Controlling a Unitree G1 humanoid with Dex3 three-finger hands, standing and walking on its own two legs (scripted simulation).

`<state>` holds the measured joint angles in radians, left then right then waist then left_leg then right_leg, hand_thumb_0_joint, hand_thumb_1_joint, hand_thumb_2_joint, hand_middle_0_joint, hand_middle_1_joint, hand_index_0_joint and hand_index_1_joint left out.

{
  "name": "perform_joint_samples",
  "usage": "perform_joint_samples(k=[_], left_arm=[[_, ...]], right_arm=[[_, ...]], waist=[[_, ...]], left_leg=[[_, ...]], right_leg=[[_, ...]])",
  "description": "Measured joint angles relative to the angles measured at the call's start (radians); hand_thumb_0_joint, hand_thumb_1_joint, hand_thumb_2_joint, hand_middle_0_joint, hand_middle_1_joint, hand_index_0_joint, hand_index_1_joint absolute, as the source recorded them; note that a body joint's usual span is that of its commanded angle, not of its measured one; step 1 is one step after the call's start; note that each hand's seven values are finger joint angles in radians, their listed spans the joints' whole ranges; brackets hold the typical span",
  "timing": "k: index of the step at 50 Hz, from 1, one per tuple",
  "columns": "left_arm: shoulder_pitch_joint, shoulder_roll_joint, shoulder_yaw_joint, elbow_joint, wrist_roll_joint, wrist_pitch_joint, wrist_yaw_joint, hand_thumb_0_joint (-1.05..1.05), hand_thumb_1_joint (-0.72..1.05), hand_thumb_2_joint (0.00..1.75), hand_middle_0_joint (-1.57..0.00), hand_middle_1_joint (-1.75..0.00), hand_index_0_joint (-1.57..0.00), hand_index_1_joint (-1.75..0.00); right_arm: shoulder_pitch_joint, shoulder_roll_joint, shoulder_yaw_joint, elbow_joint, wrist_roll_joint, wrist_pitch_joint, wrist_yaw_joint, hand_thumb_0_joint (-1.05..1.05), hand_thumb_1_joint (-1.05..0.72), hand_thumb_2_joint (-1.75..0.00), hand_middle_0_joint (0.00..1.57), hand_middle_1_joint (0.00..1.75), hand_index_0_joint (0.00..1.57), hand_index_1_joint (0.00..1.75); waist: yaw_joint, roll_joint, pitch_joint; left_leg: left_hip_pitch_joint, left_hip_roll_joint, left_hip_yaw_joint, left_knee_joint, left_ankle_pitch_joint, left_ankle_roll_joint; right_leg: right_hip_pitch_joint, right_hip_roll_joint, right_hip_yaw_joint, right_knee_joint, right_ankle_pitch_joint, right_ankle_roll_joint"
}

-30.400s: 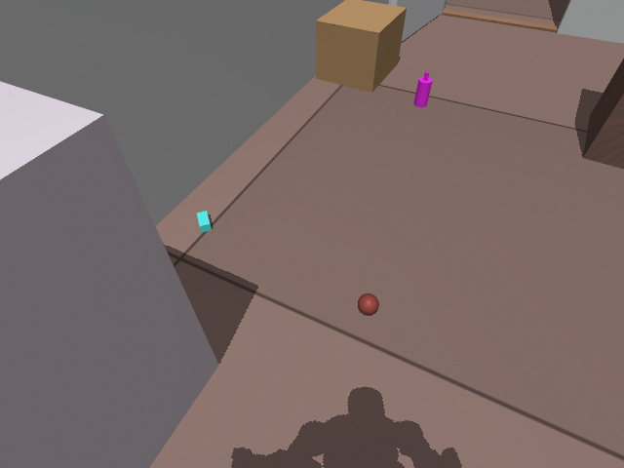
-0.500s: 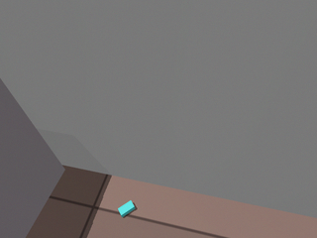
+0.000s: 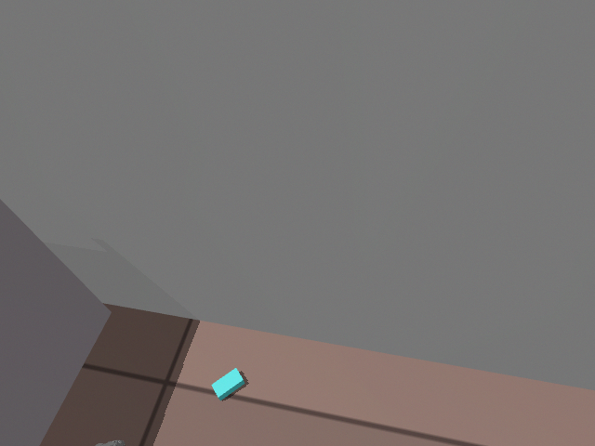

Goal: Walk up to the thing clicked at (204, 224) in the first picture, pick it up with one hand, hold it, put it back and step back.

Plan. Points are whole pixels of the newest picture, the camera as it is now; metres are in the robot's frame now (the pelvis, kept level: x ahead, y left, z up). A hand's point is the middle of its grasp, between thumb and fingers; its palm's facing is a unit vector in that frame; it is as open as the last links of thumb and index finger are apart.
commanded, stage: walk up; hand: left
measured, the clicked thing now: (228, 384) +0.41 +0.26 -0.74
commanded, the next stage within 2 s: none
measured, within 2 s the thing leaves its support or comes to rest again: neither
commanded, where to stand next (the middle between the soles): +0.03 +0.02 m, yaw -1 degrees
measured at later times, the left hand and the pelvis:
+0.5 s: hand out of the picture +0.09 +0.26 -0.13, palm faces +0.01 -0.93 -0.36, open 7.4 cm; pelvis +0.00 +0.00 +0.02, yaw +0 degrees
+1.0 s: hand out of the picture +0.07 +0.26 -0.14, palm faces +0.00 -0.94 -0.35, open 7.4 cm; pelvis +0.00 +0.00 +0.02, yaw +0 degrees
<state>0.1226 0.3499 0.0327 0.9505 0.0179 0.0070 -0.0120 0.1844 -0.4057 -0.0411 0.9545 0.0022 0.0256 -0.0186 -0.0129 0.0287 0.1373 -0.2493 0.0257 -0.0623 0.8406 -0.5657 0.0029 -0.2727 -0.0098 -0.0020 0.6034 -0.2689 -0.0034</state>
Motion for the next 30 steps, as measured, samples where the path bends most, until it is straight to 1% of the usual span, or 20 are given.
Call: perform_joint_samples(k=[2, 4, 5, 6, 7, 9, 11, 14, 23, 30], left_arm=[[-0.011, -0.011, -0.009, -0.002, 0.002, -0.003, 0.002, 0.01, 0.91, 0.9, -0.2, -0.3, -0.2, -0.3], [-0.024, -0.013, -0.014, -0.003, -0.001, -0.004, 0.003, 0.01, 0.9, 0.9, -0.2, -0.3, -0.21, -0.3], [-0.03, -0.012, -0.017, -0.003, -0.005, -0.003, 0.004, 0.01, 0.9, 0.9, -0.2, -0.3, -0.21, -0.3], [-0.038, -0.009, -0.017, -0.001, -0.012, 0.0, 0.005, 0.01, 0.9, 0.9, -0.2, -0.3, -0.21, -0.3], [-0.045, -0.005, -0.016, 0.004, -0.019, 0.003, 0.007, 0.01, 0.9, 0.9, -0.2, -0.3, -0.21, -0.3], [-0.053, -0.004, -0.015, 0.02, -0.027, 0.009, 0.01, 0.01, 0.9, 0.9, -0.2, -0.3, -0.21, -0.3], [-0.054, -0.001, -0.015, 0.038, -0.025, 0.006, 0.009, 0.01, 0.9, 0.9, -0.2, -0.3, -0.21, -0.3], [-0.053, 0.006, -0.016, 0.069, -0.024, 0.0, 0.007, 0.01, 0.9, 0.9, -0.2, -0.3, -0.21, -0.3], [-0.051, 0.005, -0.021, 0.138, -0.019, -0.006, 0.008, 0.01, 0.91, 0.9, -0.2, -0.3, -0.2, -0.3], [-0.043, 0.002, -0.02, 0.167, -0.014, -0.012, 0.008, 0.01, 0.91, 0.9, -0.2, -0.3, -0.2, -0.3]], right_arm=[[-0.005, 0.003, 0.006, 0.009, 0.004, -0.005, 0.004, 0.01, -0.9, -0.9, 0.2, 0.3, 0.2, 0.3], [-0.006, 0.012, 0.011, 0.018, -0.001, -0.01, 0.009, 0.0, -0.9, -0.9, 0.2, 0.3, 0.2, 0.3], [-0.005, 0.017, 0.012, 0.023, -0.006, -0.013, 0.011, 0.0, -0.9, -0.9, 0.2, 0.3, 0.2, 0.3], [-0.006, 0.024, 0.012, 0.03, -0.012, -0.016, 0.012, 0.0, -0.9, -0.9, 0.2, 0.3, 0.2, 0.3], [-0.008, 0.035, 0.012, 0.039, -0.018, -0.017, 0.013, 0.0, -0.9, -0.9, 0.2, 0.3, 0.2, 0.3], [-0.009, 0.048, 0.017, 0.055, -0.02, -0.014, 0.023, 0.0, -0.9, -0.89, 0.2, 0.3, 0.2, 0.3], [-0.017, 0.056, 0.022, 0.07, -0.017, -0.012, 0.031, 0.0, -0.9, -0.89, 0.2, 0.3, 0.2, 0.3], [-0.031, 0.063, 0.025, 0.08, -0.013, -0.012, 0.034, 0.01, -0.9, -0.89, 0.2, 0.3, 0.2, 0.3], [-0.089, 0.049, 0.024, 0.105, -0.006, -0.013, 0.036, 0.01, -0.9, -0.89, 0.2, 0.3, 0.2, 0.3], [-0.111, 0.047, 0.025, 0.126, -0.006, -0.012, 0.039, 0.0, -0.9, -0.9, 0.2, 0.3, 0.2, 0.3]], waist=[[0.0, 0.004, -0.006], [0.0, 0.001, -0.01], [-0.001, -0.003, -0.011], [-0.001, -0.012, -0.01], [0.003, -0.029, -0.006], [0.008, -0.04, -0.012], [0.011, -0.04, -0.016], [0.01, -0.045, -0.023], [0.022, -0.026, -0.04], [0.031, -0.018, -0.053]], left_leg=[[-0.005, -0.01, 0.01, -0.03, 0.009, 0.005], [0.011, -0.011, 0.025, -0.126, 0.053, 0.004], [0.03, -0.012, 0.031, -0.199, 0.109, 0.005], [0.045, -0.017, 0.034, -0.253, 0.225, 0.0], [0.057, -0.025, 0.042, -0.274, 0.261, -0.008], [0.067, -0.025, 0.045, -0.289, 0.257, -0.014], [0.078, -0.016, 0.043, -0.306, 0.256, -0.019], [0.097, -0.016, 0.043, -0.345, 0.274, -0.021], [0.14, -0.018, 0.048, -0.444, 0.328, -0.019], [0.156, -0.016, 0.047, -0.485, 0.352, -0.02]], right_leg=[[0.001, -0.001, -0.004, -0.017, 0.008, 0.0], [-0.004, -0.004, -0.011, -0.018, 0.008, 0.001], [-0.009, -0.007, -0.014, -0.009, 0.004, 0.003], [-0.013, -0.013, -0.014, 0.003, -0.003, 0.006], [-0.012, -0.022, -0.006, 0.009, -0.006, 0.01], [0.002, -0.022, -0.004, -0.019, 0.007, 0.011], [0.022, -0.014, -0.006, -0.056, 0.025, 0.012], [0.04, -0.014, -0.007, -0.093, 0.043, 0.01], [0.079, -0.015, -0.004, -0.184, 0.094, 0.014], [0.099, -0.014, -0.005, -0.233, 0.121, 0.015]])
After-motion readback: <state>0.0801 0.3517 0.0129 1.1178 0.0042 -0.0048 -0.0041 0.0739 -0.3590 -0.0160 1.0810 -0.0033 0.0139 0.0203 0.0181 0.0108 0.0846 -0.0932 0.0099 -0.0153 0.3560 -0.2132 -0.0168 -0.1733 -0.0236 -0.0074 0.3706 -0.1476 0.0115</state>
